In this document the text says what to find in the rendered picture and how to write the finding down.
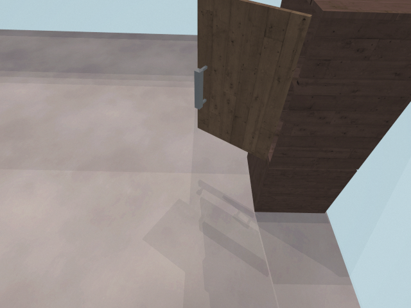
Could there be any cupboard door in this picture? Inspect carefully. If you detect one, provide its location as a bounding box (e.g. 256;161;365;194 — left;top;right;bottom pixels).
197;0;312;160

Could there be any handle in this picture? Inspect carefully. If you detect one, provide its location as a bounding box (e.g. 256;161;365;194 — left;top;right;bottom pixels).
194;65;207;109

